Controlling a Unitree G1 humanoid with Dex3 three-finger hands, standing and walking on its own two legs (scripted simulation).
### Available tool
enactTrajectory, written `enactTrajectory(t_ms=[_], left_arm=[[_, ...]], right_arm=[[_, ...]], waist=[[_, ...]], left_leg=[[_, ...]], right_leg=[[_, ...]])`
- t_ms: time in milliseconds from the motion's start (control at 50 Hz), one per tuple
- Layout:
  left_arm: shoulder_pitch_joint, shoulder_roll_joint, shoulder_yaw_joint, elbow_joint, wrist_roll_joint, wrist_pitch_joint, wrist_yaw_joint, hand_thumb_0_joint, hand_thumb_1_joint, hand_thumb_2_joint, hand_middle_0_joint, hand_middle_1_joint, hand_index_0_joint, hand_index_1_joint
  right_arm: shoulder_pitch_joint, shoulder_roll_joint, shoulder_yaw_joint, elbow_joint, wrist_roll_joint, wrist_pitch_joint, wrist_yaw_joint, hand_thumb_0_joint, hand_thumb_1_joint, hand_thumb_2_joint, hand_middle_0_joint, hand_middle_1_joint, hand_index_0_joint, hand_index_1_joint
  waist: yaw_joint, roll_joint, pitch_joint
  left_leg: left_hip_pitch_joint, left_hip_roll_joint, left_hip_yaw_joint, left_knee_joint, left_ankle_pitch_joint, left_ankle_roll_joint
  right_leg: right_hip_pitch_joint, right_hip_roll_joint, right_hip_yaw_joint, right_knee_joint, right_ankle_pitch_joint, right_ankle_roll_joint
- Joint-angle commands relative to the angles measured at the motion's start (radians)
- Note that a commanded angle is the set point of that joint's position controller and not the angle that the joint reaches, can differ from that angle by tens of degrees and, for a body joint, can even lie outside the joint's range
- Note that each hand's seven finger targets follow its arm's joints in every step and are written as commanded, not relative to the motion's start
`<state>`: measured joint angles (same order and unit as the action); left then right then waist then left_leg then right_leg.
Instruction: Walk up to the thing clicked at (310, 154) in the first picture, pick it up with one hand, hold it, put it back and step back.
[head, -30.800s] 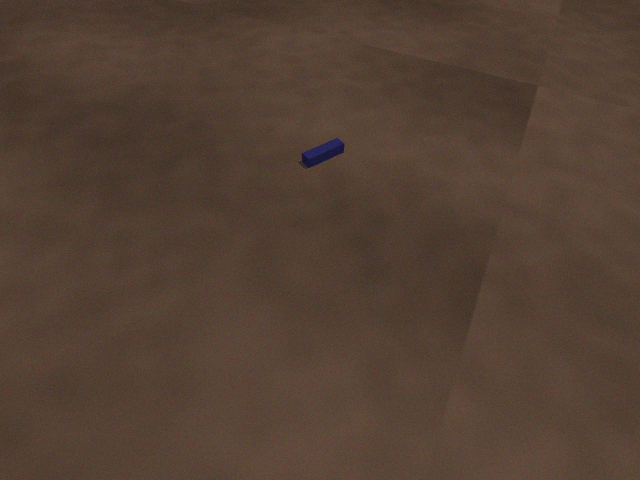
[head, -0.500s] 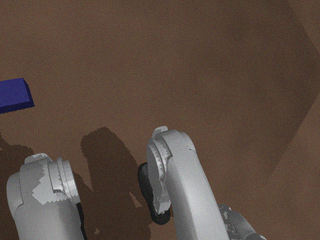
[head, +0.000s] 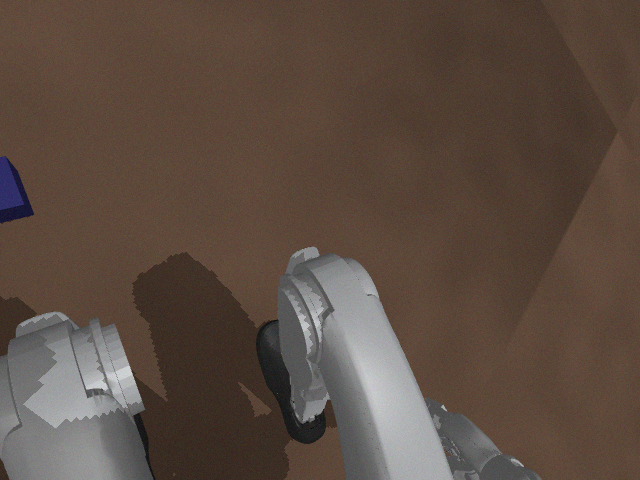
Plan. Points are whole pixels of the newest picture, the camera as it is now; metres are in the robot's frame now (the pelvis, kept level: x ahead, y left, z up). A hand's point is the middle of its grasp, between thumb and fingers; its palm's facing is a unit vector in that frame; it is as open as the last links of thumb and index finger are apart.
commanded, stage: rest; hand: left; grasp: from above
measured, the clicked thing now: out of the picture +0.43 +0.34 -0.27
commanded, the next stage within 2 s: open in 0.24 s
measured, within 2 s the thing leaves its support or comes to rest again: neither
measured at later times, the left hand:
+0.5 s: hand out of the picture +0.42 +0.33 -0.25, palm faces -0.45 -0.17 -0.88, open 9.4 cm
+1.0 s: hand out of the picture +0.43 +0.33 -0.25, palm faces -0.45 -0.16 -0.88, open 13.9 cm
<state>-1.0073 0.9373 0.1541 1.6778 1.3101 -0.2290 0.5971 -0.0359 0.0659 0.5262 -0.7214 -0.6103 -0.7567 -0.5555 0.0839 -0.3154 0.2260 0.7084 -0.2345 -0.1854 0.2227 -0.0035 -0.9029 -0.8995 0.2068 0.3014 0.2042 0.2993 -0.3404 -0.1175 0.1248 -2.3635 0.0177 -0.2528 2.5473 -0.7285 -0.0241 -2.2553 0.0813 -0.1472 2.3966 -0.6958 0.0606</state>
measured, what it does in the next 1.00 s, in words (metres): stands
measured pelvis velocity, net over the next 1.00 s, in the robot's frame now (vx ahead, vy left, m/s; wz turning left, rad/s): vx -0.01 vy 0.00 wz -0.02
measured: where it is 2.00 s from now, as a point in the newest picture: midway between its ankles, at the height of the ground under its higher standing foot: (221, 438)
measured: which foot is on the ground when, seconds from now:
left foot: down 0.00-1.00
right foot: down 0.00-1.00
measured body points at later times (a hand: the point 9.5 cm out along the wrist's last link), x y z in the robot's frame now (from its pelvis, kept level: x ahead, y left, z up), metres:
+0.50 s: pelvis -0.01 +0.00 +0.00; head +0.27 +0.13 +0.33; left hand +0.44 +0.33 -0.20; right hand +0.06 -0.26 -0.06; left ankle +0.06 +0.13 -0.27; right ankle +0.10 -0.12 -0.27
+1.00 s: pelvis -0.01 +0.00 +0.00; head +0.27 +0.13 +0.34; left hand +0.45 +0.34 -0.19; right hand +0.06 -0.25 -0.06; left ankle +0.06 +0.13 -0.27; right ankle +0.10 -0.12 -0.27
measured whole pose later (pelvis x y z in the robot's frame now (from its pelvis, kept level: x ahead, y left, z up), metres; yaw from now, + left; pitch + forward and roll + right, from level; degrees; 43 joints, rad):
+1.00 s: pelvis -0.01 +0.00 +0.00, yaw -1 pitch +28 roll -14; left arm -1.03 1.00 0.11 1.72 1.27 -0.23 0.60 0.00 -0.48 0.97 -0.12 -0.97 -0.12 -0.97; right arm 0.08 -0.34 0.28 0.67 -0.24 -0.24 0.25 0.00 -0.90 -0.90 0.21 0.30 0.20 0.30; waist -0.36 -0.14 0.15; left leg -2.34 0.02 -0.28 2.55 -0.72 -0.02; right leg -2.23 0.09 -0.17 2.37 -0.68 0.07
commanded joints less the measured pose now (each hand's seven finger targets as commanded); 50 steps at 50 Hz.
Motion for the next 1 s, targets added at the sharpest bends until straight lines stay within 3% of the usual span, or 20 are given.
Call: enactTrajectory(t_ms=[0,40,60,80,120,160,180,220,320,440,520,560,640,660,720,800,920,940,960,980], left_arm=[[-0.274,0.298,0.029,-0.138,-0.021,-0.009,0.064,0.000,0.707,0.778,-1.015,-0.723,-1.038,-0.698],[-0.264,0.309,0.038,-0.128,-0.008,-0.003,0.066,0.000,0.693,0.794,-1.007,-0.726,-1.027,-0.705],[-0.286,0.242,-0.019,-0.117,-0.013,-0.002,0.058,0.000,0.690,0.785,-1.008,-0.714,-1.027,-0.694],[-0.302,0.247,-0.024,-0.117,-0.023,-0.006,0.058,0.000,0.690,0.772,-1.011,-0.716,-1.032,-0.694],[-0.277,0.281,-0.002,-0.146,-0.033,-0.007,0.070,0.000,0.662,0.767,-0.990,-0.707,-1.010,-0.686],[-0.275,0.259,-0.031,-0.090,-0.021,0.001,0.068,0.000,0.663,0.742,-0.983,-0.703,-1.007,-0.677],[-0.283,0.293,-0.003,-0.095,-0.020,0.001,0.072,0.000,0.650,0.773,-0.980,-0.711,-0.999,-0.691],[-0.309,0.265,-0.022,-0.095,-0.033,-0.005,0.072,0.000,0.613,0.764,-0.954,-0.704,-0.972,-0.685],[-0.266,0.311,0.010,-0.060,-0.023,-0.001,0.079,0.000,0.616,0.765,-0.948,-0.715,-0.968,-0.694],[-0.281,0.321,0.010,-0.060,-0.023,-0.003,0.071,0.000,0.136,0.680,-0.489,-0.723,-0.511,-0.700],[-0.302,0.296,-0.025,-0.083,-0.027,-0.015,0.073,0.000,-0.160,0.753,-0.360,-0.786,-0.373,-0.772],[-0.268,0.328,-0.001,-0.070,-0.028,-0.012,0.079,0.000,-0.235,0.798,-0.317,-0.797,-0.321,-0.792],[-0.239,0.285,-0.026,-0.040,-0.037,0.000,0.075,0.000,-0.358,0.871,-0.217,-0.864,-0.218,-0.863],[-0.252,0.247,-0.062,-0.045,-0.039,0.005,0.065,0.000,-0.394,0.891,-0.189,-0.888,-0.190,-0.887],[-0.268,0.272,-0.052,-0.059,-0.061,0.008,0.058,0.000,-0.483,0.952,-0.113,-0.951,-0.112,-0.952],[-0.251,0.275,-0.045,-0.039,-0.057,0.013,0.040,0.000,-0.533,1.008,-0.083,-0.988,-0.075,-0.995],[-0.257,0.268,-0.049,-0.077,-0.056,-0.005,0.037,0.000,-0.544,1.010,-0.064,-1.004,-0.059,-1.008],[-0.253,0.292,-0.025,-0.075,-0.062,-0.010,0.044,0.000,-0.530,1.006,-0.064,-1.009,-0.062,-1.010],[-0.259,0.286,-0.044,-0.069,-0.052,-0.013,0.042,0.000,-0.535,1.016,-0.066,-1.006,-0.061,-1.010],[-0.240,0.310,-0.017,-0.050,-0.054,-0.015,0.048,0.000,-0.537,1.008,-0.063,-1.007,-0.059,-1.010]], right_arm=[[0.186,-0.328,-0.083,0.003,0.001,-0.008,-0.012,0.000,-0.899,-0.899,0.200,0.300,0.200,0.300],[0.204,-0.325,-0.084,0.012,-0.010,-0.010,-0.005,0.000,-0.899,-0.899,0.201,0.300,0.200,0.300],[0.194,-0.313,-0.074,0.015,-0.009,-0.015,-0.001,0.000,-0.900,-0.900,0.200,0.301,0.200,0.301],[0.187,-0.307,-0.068,0.017,-0.012,-0.022,0.004,0.000,-0.902,-0.900,0.200,0.301,0.200,0.301],[0.181,-0.322,-0.067,0.008,0.000,-0.022,-0.001,0.000,-0.899,-0.900,0.200,0.300,0.200,0.300],[0.188,-0.325,-0.067,0.016,-0.010,-0.025,0.006,0.000,-0.899,-0.900,0.200,0.300,0.200,0.300],[0.186,-0.338,-0.071,0.011,-0.010,-0.029,0.007,0.000,-0.899,-0.900,0.200,0.300,0.200,0.300],[0.178,-0.333,-0.064,0.007,-0.005,-0.035,0.010,0.000,-0.901,-0.901,0.200,0.301,0.200,0.301],[0.194,-0.349,-0.057,0.001,-0.012,-0.044,0.016,0.000,-0.899,-0.900,0.200,0.300,0.200,0.300],[0.190,-0.352,-0.053,-0.003,-0.012,-0.053,0.019,0.000,-0.889,-0.897,0.201,0.301,0.201,0.301],[0.174,-0.348,-0.047,-0.016,-0.013,-0.058,0.019,0.000,-0.890,-0.898,0.201,0.301,0.201,0.301],[0.178,-0.355,-0.050,-0.003,-0.011,-0.057,0.018,0.000,-0.889,-0.899,0.201,0.301,0.201,0.301],[0.165,-0.345,-0.043,-0.008,-0.014,-0.053,0.018,0.000,-0.888,-0.898,0.201,0.301,0.201,0.301],[0.178,-0.336,-0.041,0.001,-0.014,-0.055,0.022,0.000,-0.889,-0.898,0.202,0.301,0.202,0.301],[0.176,-0.352,-0.042,-0.002,-0.004,-0.058,0.021,0.000,-0.890,-0.899,0.201,0.301,0.201,0.301],[0.177,-0.353,-0.044,-0.014,-0.001,-0.056,0.023,0.000,-0.890,-0.899,0.201,0.301,0.201,0.301],[0.180,-0.350,-0.040,-0.026,-0.002,-0.050,0.019,0.000,-0.888,-0.898,0.201,0.301,0.201,0.301],[0.177,-0.349,-0.040,-0.019,-0.002,-0.046,0.015,0.000,-0.886,-0.898,0.201,0.301,0.201,0.301],[0.178,-0.347,-0.035,-0.022,-0.003,-0.045,0.016,0.000,-0.887,-0.898,0.201,0.301,0.201,0.301],[0.178,-0.350,-0.038,-0.010,-0.004,-0.040,0.013,0.000,-0.887,-0.899,0.201,0.301,0.201,0.301]], waist=[[-0.021,0.529,-0.688],[-0.027,0.527,-0.685],[-0.041,0.524,-0.663],[-0.049,0.537,-0.663],[-0.020,0.543,-0.705],[-0.045,0.529,-0.653],[-0.053,0.504,-0.645],[-0.057,0.530,-0.633],[-0.057,0.507,-0.615],[-0.063,0.509,-0.605],[-0.067,0.521,-0.614],[-0.050,0.523,-0.623],[-0.049,0.510,-0.625],[-0.057,0.513,-0.609],[-0.053,0.508,-0.618],[-0.061,0.506,-0.576],[-0.061,0.508,-0.617],[-0.056,0.507,-0.626],[-0.060,0.519,-0.623],[-0.056,0.501,-0.627]], left_leg=[[0.534,0.026,0.121,-0.243,0.277,0.028],[0.535,0.030,0.124,-0.238,0.286,0.031],[0.524,0.027,0.124,-0.229,0.270,0.029],[0.527,0.031,0.120,-0.235,0.250,0.031],[0.561,0.029,0.110,-0.261,0.266,0.026],[0.536,0.033,0.108,-0.247,0.260,0.027],[0.526,0.034,0.103,-0.240,0.249,0.029],[0.534,0.036,0.100,-0.243,0.259,0.026],[0.517,0.035,0.100,-0.243,0.260,0.030],[0.516,0.038,0.094,-0.246,0.236,0.028],[0.516,0.037,0.095,-0.248,0.223,0.029],[0.517,0.039,0.094,-0.251,0.235,0.027],[0.507,0.039,0.094,-0.251,0.237,0.029],[0.517,0.039,0.095,-0.250,0.244,0.027],[0.518,0.038,0.080,-0.262,0.251,0.025],[0.510,0.039,0.077,-0.268,0.225,0.025],[0.529,0.038,0.087,-0.262,0.268,0.026],[0.531,0.040,0.082,-0.267,0.267,0.024],[0.530,0.039,0.091,-0.257,0.269,0.027],[0.522,0.043,0.088,-0.256,0.265,0.028]], right_leg=[[0.365,0.023,-0.115,-0.200,0.315,-0.084],[0.382,0.026,-0.112,-0.200,0.330,-0.079],[0.358,0.026,-0.114,-0.195,0.315,-0.083],[0.363,0.029,-0.115,-0.199,0.303,-0.081],[0.375,0.031,-0.123,-0.204,0.309,-0.083],[0.351,0.030,-0.128,-0.196,0.309,-0.080],[0.347,0.029,-0.129,-0.192,0.301,-0.079],[0.347,0.028,-0.128,-0.193,0.309,-0.080],[0.363,0.030,-0.130,-0.201,0.305,-0.077],[0.361,0.029,-0.131,-0.198,0.287,-0.078],[0.365,0.034,-0.132,-0.207,0.280,-0.077],[0.369,0.036,-0.133,-0.208,0.284,-0.078],[0.382,0.041,-0.131,-0.216,0.293,-0.077],[0.367,0.039,-0.132,-0.211,0.301,-0.077],[0.358,0.034,-0.138,-0.206,0.303,-0.077],[0.339,0.033,-0.135,-0.204,0.278,-0.080],[0.391,0.036,-0.131,-0.217,0.317,-0.077],[0.385,0.035,-0.138,-0.215,0.314,-0.077],[0.391,0.038,-0.131,-0.220,0.318,-0.076],[0.399,0.040,-0.130,-0.219,0.317,-0.077]])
